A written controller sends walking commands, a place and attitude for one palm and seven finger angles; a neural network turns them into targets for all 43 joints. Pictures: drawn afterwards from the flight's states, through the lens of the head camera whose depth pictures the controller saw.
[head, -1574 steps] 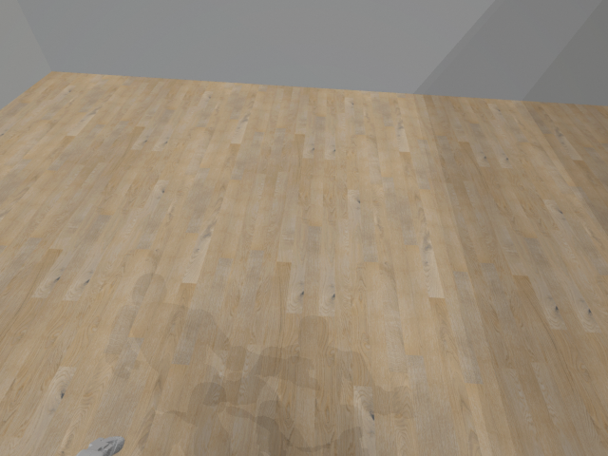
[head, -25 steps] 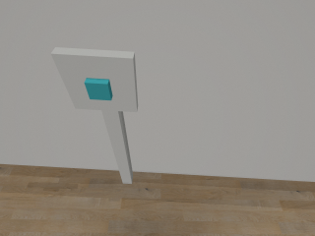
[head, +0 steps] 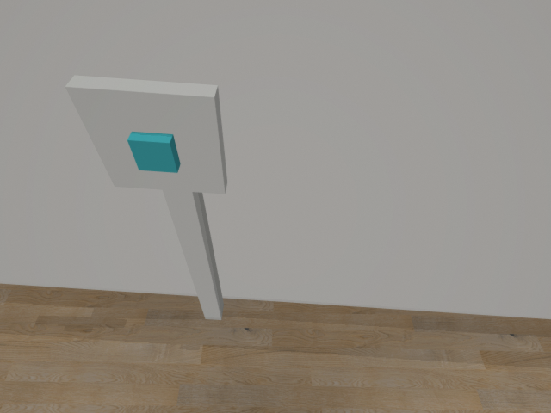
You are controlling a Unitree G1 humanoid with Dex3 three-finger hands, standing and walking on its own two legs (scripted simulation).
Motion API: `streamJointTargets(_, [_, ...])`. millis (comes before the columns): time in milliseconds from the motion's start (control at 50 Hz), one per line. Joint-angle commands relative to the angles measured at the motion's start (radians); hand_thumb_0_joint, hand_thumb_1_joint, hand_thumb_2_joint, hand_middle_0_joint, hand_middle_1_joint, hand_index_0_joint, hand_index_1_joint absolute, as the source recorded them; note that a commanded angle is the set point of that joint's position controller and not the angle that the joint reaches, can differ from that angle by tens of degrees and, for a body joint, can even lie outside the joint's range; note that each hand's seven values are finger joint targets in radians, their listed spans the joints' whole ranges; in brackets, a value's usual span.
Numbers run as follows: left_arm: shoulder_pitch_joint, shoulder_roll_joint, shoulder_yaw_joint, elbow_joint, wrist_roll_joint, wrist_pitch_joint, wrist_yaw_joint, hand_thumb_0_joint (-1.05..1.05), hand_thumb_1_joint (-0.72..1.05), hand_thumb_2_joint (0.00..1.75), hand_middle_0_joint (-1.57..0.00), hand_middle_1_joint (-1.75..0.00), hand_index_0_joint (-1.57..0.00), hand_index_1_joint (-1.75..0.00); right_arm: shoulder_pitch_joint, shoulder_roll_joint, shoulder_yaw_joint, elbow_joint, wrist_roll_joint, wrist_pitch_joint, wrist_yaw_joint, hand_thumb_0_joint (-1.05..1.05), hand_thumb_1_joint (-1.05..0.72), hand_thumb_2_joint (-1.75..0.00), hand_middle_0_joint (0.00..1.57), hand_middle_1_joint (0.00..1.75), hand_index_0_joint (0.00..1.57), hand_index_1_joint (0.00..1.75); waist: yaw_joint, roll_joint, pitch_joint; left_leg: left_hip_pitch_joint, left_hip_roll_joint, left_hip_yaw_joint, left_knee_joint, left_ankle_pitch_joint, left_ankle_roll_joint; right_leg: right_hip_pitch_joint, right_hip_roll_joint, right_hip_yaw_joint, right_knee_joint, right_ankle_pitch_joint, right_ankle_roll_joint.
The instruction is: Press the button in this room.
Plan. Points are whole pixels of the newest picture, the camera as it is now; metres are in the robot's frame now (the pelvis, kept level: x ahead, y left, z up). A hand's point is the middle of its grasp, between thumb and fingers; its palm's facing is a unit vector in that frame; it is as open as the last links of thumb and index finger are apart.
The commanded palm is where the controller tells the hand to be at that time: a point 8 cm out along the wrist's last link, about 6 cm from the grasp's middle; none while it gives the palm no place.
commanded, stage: come to a stop and stand still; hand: left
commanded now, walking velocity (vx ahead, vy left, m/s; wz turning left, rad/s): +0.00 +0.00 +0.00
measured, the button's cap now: (156, 151) +0.47 +0.24 +0.10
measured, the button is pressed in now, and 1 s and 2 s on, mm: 0 0 0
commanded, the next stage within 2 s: look again from close up in 0.20 s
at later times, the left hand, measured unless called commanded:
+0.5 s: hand out of the picture -0.01 +0.18 -0.18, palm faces +0.01 -0.98 -0.20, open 7.3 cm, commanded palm none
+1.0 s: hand out of the picture +0.05 +0.22 -0.07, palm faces +0.27 -0.95 -0.18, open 7.2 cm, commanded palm +0.04 +0.26 -0.05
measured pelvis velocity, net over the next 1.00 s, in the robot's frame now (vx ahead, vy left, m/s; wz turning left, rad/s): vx -0.07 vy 0.03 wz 0.03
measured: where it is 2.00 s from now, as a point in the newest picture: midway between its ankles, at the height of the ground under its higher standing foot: outside the picture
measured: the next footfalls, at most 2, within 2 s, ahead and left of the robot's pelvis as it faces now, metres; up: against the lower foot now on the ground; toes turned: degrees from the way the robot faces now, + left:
none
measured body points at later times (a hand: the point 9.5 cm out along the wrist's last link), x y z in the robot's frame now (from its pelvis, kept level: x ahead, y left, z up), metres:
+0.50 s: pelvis -0.02 +0.01 +0.00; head -0.02 +0.02 +0.45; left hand -0.01 +0.23 -0.16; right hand +0.01 -0.22 -0.15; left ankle +0.02 +0.11 -0.73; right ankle -0.09 -0.11 -0.73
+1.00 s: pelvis -0.07 +0.03 -0.01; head -0.07 +0.03 +0.44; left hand +0.04 +0.27 -0.06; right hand +0.01 -0.21 -0.13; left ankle +0.02 +0.11 -0.73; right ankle -0.09 -0.11 -0.73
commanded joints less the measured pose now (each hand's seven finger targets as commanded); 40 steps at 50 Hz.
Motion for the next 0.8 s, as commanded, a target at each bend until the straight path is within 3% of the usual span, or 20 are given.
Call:
streamJointTargets(0, [0.101, 0.087, 0.016, -0.018, 0.001, -0.006, 0.014, 0.00, 0.90, 0.90, -0.20, -0.30, -0.20, -0.30, 0.041, -0.102, -0.016, -0.033, -0.002, -0.014, -0.011, 0.00, -0.90, -0.90, 0.20, 0.30, 0.20, 0.30, -0.001, 0.052, -0.068, 0.151, 0.119, -0.116, -0.040, 0.539, 0.049, -0.089, -0.098, 0.062, -0.063, 0.385, -0.023])
streamJointTargets(80, [0.081, 0.083, 0.012, -0.017, 0.000, -0.006, 0.014, 0.00, 0.90, 0.90, -0.20, -0.30, -0.20, -0.30, 0.032, -0.085, -0.015, -0.020, -0.004, -0.013, -0.008, 0.00, -0.90, -0.90, 0.20, 0.30, 0.20, 0.30, -0.004, 0.020, -0.051, 0.141, 0.107, -0.116, -0.083, 0.417, 0.036, -0.094, -0.099, 0.066, -0.083, 0.348, -0.023])
streamJointTargets(120, [0.073, 0.083, 0.010, -0.017, 0.003, -0.007, 0.014, 0.00, 0.90, 0.90, -0.20, -0.30, -0.20, -0.30, 0.030, -0.084, -0.015, -0.014, -0.005, -0.014, -0.005, 0.00, -0.90, -0.90, 0.20, 0.30, 0.20, 0.30, -0.006, 0.002, -0.043, 0.146, 0.104, -0.109, -0.093, 0.417, 0.034, -0.094, -0.100, 0.062, -0.089, 0.358, -0.020])
streamJointTargets(260, [0.057, 0.097, 0.005, -0.018, 0.002, -0.008, 0.010, 0.00, 0.90, 0.90, -0.20, -0.30, -0.20, -0.30, 0.016, -0.084, -0.008, -0.003, -0.007, -0.014, 0.001, 0.00, -0.90, -0.90, 0.20, 0.30, 0.20, 0.30, -0.006, 0.010, 0.014, 0.130, 0.097, -0.114, -0.148, 0.310, 0.025, -0.114, -0.099, 0.067, -0.141, 0.276, -0.018])
streamJointTargets(280, [0.099, 0.146, -0.001, -0.026, 0.023, -0.042, 0.041, 0.00, 0.90, 0.90, -0.20, -0.30, -0.20, -0.30, -0.087, -0.143, -0.008, -0.091, -0.005, -0.031, 0.016, 0.00, -0.90, -0.90, 0.20, 0.30, 0.20, 0.30, 0.018, 0.000, 0.055, 0.093, 0.090, -0.088, 0.086, 0.408, 0.008, -0.216, -0.118, 0.160, -0.165, 0.647, -0.004])
streamJointTargets(300, [0.044, 0.170, 0.012, -0.053, 0.019, -0.050, 0.043, 0.00, 0.90, 0.90, -0.20, -0.30, -0.20, -0.30, -0.064, -0.118, -0.002, -0.133, -0.006, -0.025, 0.021, 0.00, -0.90, -0.90, 0.20, 0.30, 0.20, 0.30, -0.038, 0.030, 0.029, 0.040, 0.080, -0.074, 0.075, 0.295, 0.003, -0.154, -0.158, 0.137, -0.126, 0.814, -0.016])
streamJointTargets(320, [0.030, 0.183, 0.010, -0.082, 0.014, -0.053, 0.034, 0.00, 0.90, 0.90, -0.20, -0.30, -0.20, -0.30, -0.018, -0.078, -0.002, -0.113, -0.013, -0.023, 0.016, 0.00, -0.90, -0.90, 0.20, 0.30, 0.20, 0.30, -0.039, -0.005, -0.023, 0.041, 0.053, -0.065, 0.035, 0.176, 0.018, -0.084, -0.166, 0.127, -0.058, 0.913, -0.031])
streamJointTargets(340, [0.019, 0.180, 0.004, -0.089, 0.005, -0.055, 0.030, 0.00, 0.90, 0.90, -0.20, -0.30, -0.20, -0.30, 0.006, -0.094, -0.005, -0.108, -0.012, -0.019, 0.015, 0.00, -0.90, -0.90, 0.20, 0.30, 0.20, 0.30, -0.046, -0.081, -0.085, 0.044, 0.051, -0.066, 0.018, 0.152, 0.024, -0.044, -0.144, 0.106, -0.030, 0.878, -0.036])
streamJointTargets(360, [0.013, 0.168, 0.005, -0.100, 0.002, -0.055, 0.030, 0.00, 0.90, 0.90, -0.20, -0.30, -0.20, -0.30, 0.026, -0.110, -0.009, -0.114, -0.012, -0.023, 0.015, 0.00, -0.90, -0.90, 0.20, 0.30, 0.20, 0.30, -0.049, -0.103, -0.141, 0.058, 0.056, -0.071, 0.013, 0.224, 0.029, -0.010, -0.123, 0.091, -0.005, 0.862, -0.038])
streamJointTargets(400, [0.021, 0.164, 0.007, -0.117, 0.002, -0.043, 0.030, 0.00, 0.90, 0.90, -0.20, -0.30, -0.20, -0.30, 0.029, -0.132, -0.013, -0.116, -0.012, -0.028, 0.012, 0.00, -0.90, -0.90, 0.20, 0.30, 0.20, 0.30, -0.037, 0.011, -0.174, 0.111, 0.080, -0.080, 0.031, 0.410, 0.038, -0.027, -0.097, 0.074, 0.028, 0.713, -0.035])
streamJointTargets(420, [0.031, 0.162, 0.007, -0.117, 0.001, -0.034, 0.028, 0.00, 0.90, 0.90, -0.20, -0.30, -0.20, -0.30, 0.010, -0.134, -0.012, -0.120, -0.010, -0.025, 0.010, 0.00, -0.90, -0.90, 0.20, 0.30, 0.20, 0.30, -0.025, 0.071, -0.138, 0.113, 0.091, -0.093, 0.028, 0.438, 0.042, -0.075, -0.084, 0.079, 0.010, 0.570, -0.034])
streamJointTargets(440, [0.032, 0.160, 0.006, -0.120, 0.002, -0.025, 0.025, 0.00, 0.90, 0.90, -0.20, -0.30, -0.20, -0.30, -0.002, -0.133, -0.012, -0.126, -0.009, -0.020, 0.009, 0.00, -0.90, -0.90, 0.20, 0.30, 0.20, 0.30, -0.022, 0.098, -0.100, 0.096, 0.102, -0.107, 0.007, 0.409, 0.045, -0.107, -0.071, 0.080, -0.013, 0.427, -0.036])
streamJointTargets(480, [0.025, 0.156, 0.001, -0.123, 0.003, -0.011, 0.019, 0.00, 0.90, 0.90, -0.20, -0.30, -0.20, -0.30, -0.033, -0.135, -0.010, -0.141, -0.009, -0.011, 0.011, 0.00, -0.90, -0.90, 0.20, 0.30, 0.20, 0.30, -0.016, 0.085, 0.005, 0.017, 0.099, -0.132, -0.053, 0.213, 0.045, -0.160, -0.051, 0.084, -0.055, 0.216, -0.037])
streamJointTargets(560, [0.018, 0.162, -0.003, -0.134, 0.008, 0.000, 0.010, 0.00, 0.90, 0.90, -0.20, -0.30, -0.20, -0.30, -0.038, -0.144, -0.015, -0.154, -0.013, 0.001, 0.019, 0.00, -0.90, -0.90, 0.20, 0.30, 0.20, 0.30, -0.020, 0.060, 0.093, -0.047, 0.085, -0.150, -0.135, -0.091, 0.034, -0.240, -0.042, 0.092, -0.091, -0.002, -0.041])
streamJointTargets(620, [0.036, 0.164, 0.000, -0.142, 0.010, 0.003, 0.006, 0.00, 0.90, 0.90, -0.20, -0.30, -0.20, -0.30, -0.029, -0.153, -0.021, -0.157, -0.016, 0.002, 0.022, 0.00, -0.90, -0.90, 0.20, 0.30, 0.20, 0.30, -0.013, 0.097, 0.057, -0.060, 0.098, -0.183, -0.188, -0.195, 0.040, -0.220, -0.030, 0.074, -0.070, -0.011, -0.036])
streamJointTargets(680, [0.058, 0.162, 0.000, -0.137, 0.010, -0.001, 0.002, 0.00, 0.90, 0.90, -0.20, -0.30, -0.20, -0.30, -0.033, -0.154, -0.023, -0.161, -0.015, 0.000, 0.023, 0.00, -0.90, -0.90, 0.20, 0.30, 0.20, 0.30, -0.008, 0.063, 0.013, -0.042, 0.102, -0.188, -0.202, -0.199, 0.042, -0.202, -0.034, 0.074, -0.074, 0.007, -0.035])
streamJointTargets(780, [0.074, 0.162, -0.003, -0.125, 0.009, -0.006, -0.002, 0.00, 0.90, 0.90, -0.20, -0.30, -0.20, -0.30, -0.026, -0.156, -0.022, -0.147, -0.011, -0.005, 0.024, 0.00, -0.90, -0.90, 0.20, 0.30, 0.20, 0.30, -0.007, 0.065, 0.005, -0.026, 0.101, -0.182, -0.214, -0.178, 0.041, -0.206, -0.042, 0.080, -0.092, 0.028, -0.034])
